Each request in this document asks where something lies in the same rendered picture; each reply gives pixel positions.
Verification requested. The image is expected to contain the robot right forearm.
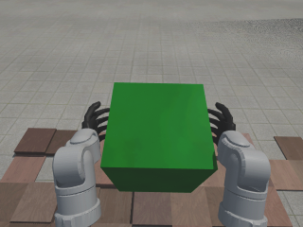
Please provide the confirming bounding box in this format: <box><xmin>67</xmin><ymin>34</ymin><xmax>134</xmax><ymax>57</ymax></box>
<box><xmin>217</xmin><ymin>131</ymin><xmax>271</xmax><ymax>227</ymax></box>

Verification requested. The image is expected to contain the robot left hand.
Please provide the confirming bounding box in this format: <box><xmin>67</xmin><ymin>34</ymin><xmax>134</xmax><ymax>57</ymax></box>
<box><xmin>81</xmin><ymin>101</ymin><xmax>110</xmax><ymax>142</ymax></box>

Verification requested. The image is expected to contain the carton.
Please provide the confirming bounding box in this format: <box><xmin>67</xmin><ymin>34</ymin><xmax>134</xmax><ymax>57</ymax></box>
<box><xmin>100</xmin><ymin>82</ymin><xmax>218</xmax><ymax>193</ymax></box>

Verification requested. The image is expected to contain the robot right hand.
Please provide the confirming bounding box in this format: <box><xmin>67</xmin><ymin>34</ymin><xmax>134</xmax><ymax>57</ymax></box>
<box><xmin>207</xmin><ymin>102</ymin><xmax>236</xmax><ymax>146</ymax></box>

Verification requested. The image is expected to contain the robot left forearm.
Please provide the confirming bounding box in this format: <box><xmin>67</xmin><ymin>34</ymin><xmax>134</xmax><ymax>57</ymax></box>
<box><xmin>52</xmin><ymin>128</ymin><xmax>101</xmax><ymax>227</ymax></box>

